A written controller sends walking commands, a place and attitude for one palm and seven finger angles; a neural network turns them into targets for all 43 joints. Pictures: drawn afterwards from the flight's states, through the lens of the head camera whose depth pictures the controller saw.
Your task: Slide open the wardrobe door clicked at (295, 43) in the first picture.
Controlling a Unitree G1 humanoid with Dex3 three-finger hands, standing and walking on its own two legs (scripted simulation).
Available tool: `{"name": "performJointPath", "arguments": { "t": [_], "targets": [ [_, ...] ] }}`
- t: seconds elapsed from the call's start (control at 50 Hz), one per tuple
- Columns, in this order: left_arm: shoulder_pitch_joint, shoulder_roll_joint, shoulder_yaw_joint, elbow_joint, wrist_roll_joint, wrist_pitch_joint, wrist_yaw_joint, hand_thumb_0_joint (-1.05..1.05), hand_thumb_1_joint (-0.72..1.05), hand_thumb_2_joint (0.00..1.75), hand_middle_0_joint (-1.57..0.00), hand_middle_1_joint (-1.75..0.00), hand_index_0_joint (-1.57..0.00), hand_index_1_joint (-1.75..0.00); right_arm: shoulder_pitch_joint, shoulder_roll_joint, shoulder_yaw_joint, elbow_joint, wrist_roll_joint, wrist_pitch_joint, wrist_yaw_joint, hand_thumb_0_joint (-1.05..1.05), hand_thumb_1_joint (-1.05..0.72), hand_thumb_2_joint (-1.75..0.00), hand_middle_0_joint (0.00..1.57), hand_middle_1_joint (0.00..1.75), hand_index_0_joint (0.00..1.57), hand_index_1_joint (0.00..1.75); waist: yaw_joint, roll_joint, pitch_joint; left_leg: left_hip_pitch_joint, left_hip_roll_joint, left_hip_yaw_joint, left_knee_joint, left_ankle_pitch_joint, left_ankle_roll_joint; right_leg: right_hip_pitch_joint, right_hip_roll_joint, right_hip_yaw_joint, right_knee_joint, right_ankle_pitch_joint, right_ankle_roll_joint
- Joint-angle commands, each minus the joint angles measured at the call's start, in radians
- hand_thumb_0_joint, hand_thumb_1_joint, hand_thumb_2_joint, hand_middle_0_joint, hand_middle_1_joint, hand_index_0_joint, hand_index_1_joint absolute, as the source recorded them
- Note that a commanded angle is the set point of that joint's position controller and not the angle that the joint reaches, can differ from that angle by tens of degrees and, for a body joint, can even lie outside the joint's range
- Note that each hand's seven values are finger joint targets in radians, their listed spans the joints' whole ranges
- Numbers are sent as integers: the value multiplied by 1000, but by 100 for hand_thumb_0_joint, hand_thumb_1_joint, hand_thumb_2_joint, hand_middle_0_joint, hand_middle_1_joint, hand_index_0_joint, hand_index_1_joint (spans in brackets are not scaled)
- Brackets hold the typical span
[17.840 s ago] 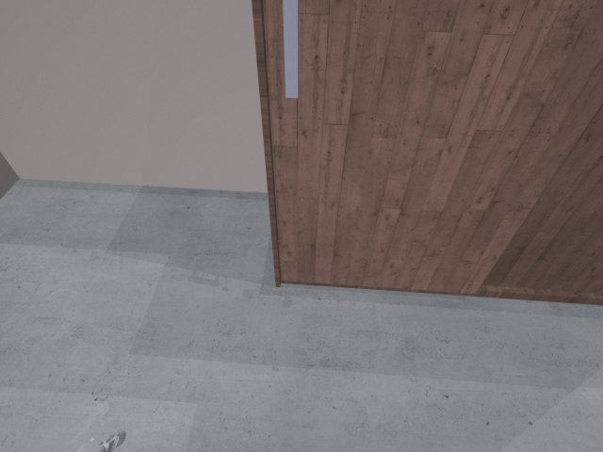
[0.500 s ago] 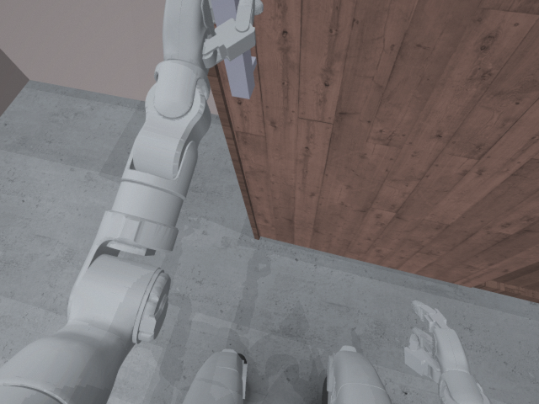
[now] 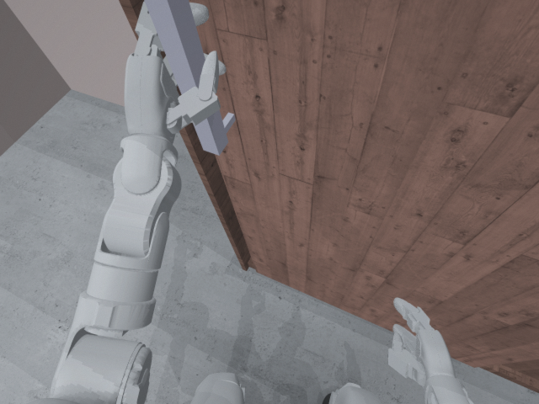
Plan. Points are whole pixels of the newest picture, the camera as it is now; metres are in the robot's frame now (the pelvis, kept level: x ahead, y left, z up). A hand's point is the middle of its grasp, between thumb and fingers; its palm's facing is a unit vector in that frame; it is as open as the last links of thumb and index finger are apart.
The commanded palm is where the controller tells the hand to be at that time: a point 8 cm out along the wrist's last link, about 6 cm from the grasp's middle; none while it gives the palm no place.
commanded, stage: step sideways, sliding the door along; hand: left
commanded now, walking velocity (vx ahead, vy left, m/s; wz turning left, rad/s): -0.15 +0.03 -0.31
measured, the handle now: (198, 49) +0.44 +0.17 +0.24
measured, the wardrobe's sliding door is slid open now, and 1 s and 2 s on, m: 0.04 0.21 0.32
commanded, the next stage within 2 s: none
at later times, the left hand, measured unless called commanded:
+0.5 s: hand (311, 125) +0.36 +0.03 +0.22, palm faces -0.13 -0.99 +0.05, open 7.2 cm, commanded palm +0.34 +0.02 +0.21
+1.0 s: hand (356, 138) +0.35 -0.01 +0.22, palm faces -0.09 -1.00 -0.01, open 7.3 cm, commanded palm +0.32 -0.02 +0.22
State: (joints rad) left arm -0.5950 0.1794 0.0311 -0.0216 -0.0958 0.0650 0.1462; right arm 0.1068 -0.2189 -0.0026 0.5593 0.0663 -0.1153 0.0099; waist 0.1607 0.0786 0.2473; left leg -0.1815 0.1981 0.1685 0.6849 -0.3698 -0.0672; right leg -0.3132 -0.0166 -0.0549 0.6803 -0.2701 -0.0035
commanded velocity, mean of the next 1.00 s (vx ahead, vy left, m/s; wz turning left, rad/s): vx -0.29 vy -0.19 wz -0.21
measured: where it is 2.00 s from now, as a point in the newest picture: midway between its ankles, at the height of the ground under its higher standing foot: outside the picture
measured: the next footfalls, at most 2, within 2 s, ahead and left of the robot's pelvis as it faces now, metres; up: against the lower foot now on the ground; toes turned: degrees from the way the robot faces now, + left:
left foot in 0.20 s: +0.00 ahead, +0.11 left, +0.01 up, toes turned +10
right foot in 0.44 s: +0.18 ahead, -0.14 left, +0.00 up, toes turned -7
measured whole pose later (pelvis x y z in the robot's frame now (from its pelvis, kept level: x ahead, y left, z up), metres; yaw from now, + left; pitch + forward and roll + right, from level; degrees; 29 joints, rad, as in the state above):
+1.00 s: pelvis +0.01 -0.05 +0.01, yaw -15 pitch +0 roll -1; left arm -0.21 0.08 -0.04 -0.38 -0.01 -0.06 0.19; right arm 0.00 -0.14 0.07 0.56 0.02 -0.07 0.02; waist 0.11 0.04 0.20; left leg -0.35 0.19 0.06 0.74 -0.39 -0.06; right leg -0.29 0.03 -0.07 0.57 -0.28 -0.04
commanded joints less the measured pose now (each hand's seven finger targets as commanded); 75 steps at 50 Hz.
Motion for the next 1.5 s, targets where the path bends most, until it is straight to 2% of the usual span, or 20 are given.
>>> {"name": "performJointPath", "arguments": {
  "t": [0.0,0.02,0.08,0.14,0.18,0.22,0.42,0.5,0.6,0.64,0.68,0.86,0.92,0.96,1.02,1.06,1.1,1.22,1.38,1.48],
  "targets": [
    [-374,-116,-345,-518,41,-189,-93,0,90,90,-45,-140,-45,-140,-147,-53,-28,-180,0,-49,-24,0,-90,-90,20,30,20,30,-146,-306,-586,-38,-104,25,324,145,40,330,-218,263,-130,1309,-50],
    [-289,-113,-341,-544,36,-179,-82,0,90,90,-45,-140,-45,-140,-133,-54,-33,-181,0,-41,-27,0,-90,-90,20,30,20,30,-111,-409,-577,-226,-176,-66,388,-216,27,443,-260,391,-100,1518,-79],
    [-208,-224,-460,-763,18,-192,-73,0,90,90,-45,-140,-45,-140,-134,-17,-11,-183,6,-38,-16,0,-90,-90,20,30,20,30,-132,-287,-624,-324,-166,-179,256,-249,50,538,-294,407,-38,1407,-132],
    [-202,-223,-498,-895,21,-235,-84,0,90,90,-45,-140,-45,-140,-170,-41,-25,-194,-4,-23,-2,0,-90,-90,20,30,20,30,-185,-257,-659,78,-109,-55,-123,401,40,309,-130,160,69,1099,-37],
    [-34,-319,-579,-849,29,-242,-102,0,90,90,-45,-140,-45,-140,-137,-96,-60,-226,1,0,36,0,-90,-90,20,30,20,30,-157,-23,-773,568,180,-275,-65,1363,192,-188,-36,107,251,65,26],
    [18,-354,-624,-810,62,-254,-123,0,90,90,-45,-140,-45,-140,-129,-100,-53,-261,3,-10,57,0,-90,-90,20,30,20,30,-140,38,-695,650,206,-190,-49,1352,222,-396,2,116,324,-244,16],
    [152,-256,-542,-861,100,-262,-133,0,90,90,-45,-140,-45,-140,-134,-50,21,-260,-28,-27,32,0,-90,-90,20,30,20,30,-155,102,-466,201,139,39,224,1090,95,-39,5,-70,-44,339,30],
    [322,-168,-466,-863,92,-286,-86,0,90,90,-45,-140,-45,-140,-138,-26,5,-266,-31,-56,5,0,-90,-90,20,30,20,30,-99,-341,-480,-242,-144,-141,476,-379,38,240,-327,456,-109,1520,-200],
    [310,-147,-482,-968,102,-340,-95,0,90,90,-45,-140,-45,-140,-114,-14,6,-171,-57,-4,6,0,-90,-90,20,30,20,30,-193,-199,-549,57,-74,-124,-114,159,31,113,-187,230,-24,914,-106],
    [300,-79,-425,-965,101,-353,-99,0,90,90,-45,-140,-45,-140,-151,-77,-32,-197,-60,12,15,0,-90,-90,20,30,20,30,-165,83,-636,317,252,-367,-211,927,164,-160,-19,77,247,105,17],
    [282,-122,-402,-831,114,-333,-106,0,90,90,-45,-140,-45,-140,-191,-61,-25,-215,-60,37,22,0,-90,-90,20,30,20,30,-143,54,-621,173,337,-349,-243,894,266,-175,21,130,514,-268,24],
    [70,-137,-362,-727,101,-265,-72,0,90,90,-45,-140,-45,-140,-155,-54,-15,-164,-43,1,25,0,-90,-90,20,30,20,30,-169,74,-533,334,190,-111,-76,988,126,-16,28,-4,-152,88,27],
    [5,-57,-324,-756,103,-276,-67,0,90,90,-45,-140,-45,-140,-176,-6,7,-176,-34,-7,2,0,-90,-90,20,30,20,30,-168,-268,-594,31,-32,-29,127,222,37,248,-201,185,-263,1076,-57],
    [73,-89,-333,-729,92,-276,-50,0,90,90,-45,-140,-45,-140,-192,0,15,-166,-29,-33,-25,0,-90,-90,20,30,20,30,-107,-321,-624,-181,-161,-145,262,-236,36,374,-281,339,-182,1333,-141],
    [-92,-132,-355,-758,76,-297,-57,0,90,90,-45,-140,-45,-140,-135,5,9,-121,-49,-37,-26,0,-90,-90,20,30,20,30,-164,-232,-624,-159,-131,-158,29,-105,33,424,-246,248,-121,1214,-156],
    [-129,-116,-348,-705,66,-303,-67,0,90,90,-45,-140,-45,-140,-122,-29,-17,-102,-46,-12,-24,0,-90,-90,20,30,20,30,-203,-130,-646,151,-38,-143,-227,494,32,225,-130,71,9,865,-68],
    [-141,-147,-355,-638,65,-292,-104,0,90,90,-45,-140,-45,-140,-124,-99,-60,-161,-51,5,6,0,-90,-90,20,30,20,30,-174,133,-677,434,325,-489,-201,1330,223,-199,17,130,272,-253,2],
    [-334,-179,-333,-443,62,-213,-103,0,90,90,-45,-140,-45,-140,-131,-116,-79,-148,-30,9,27,0,-90,-90,20,30,20,30,-166,175,-559,314,216,-225,-207,905,187,-189,-4,100,246,-103,16],
    [-435,-102,-254,-303,39,-193,-85,0,90,90,-45,-140,-45,-140,-102,-122,-69,-116,-11,14,4,0,-90,-90,20,30,20,30,-180,199,-580,226,153,-180,-133,740,119,101,41,-3,-150,21,23],
    [-453,71,-139,-332,48,-192,-50,0,90,90,-45,-140,-45,-140,-122,-50,-38,-82,-1,5,-42,0,-90,-90,20,30,20,30,-165,-247,-662,-149,-121,-98,173,-74,65,397,-257,164,-161,1084,-103]
  ]
}}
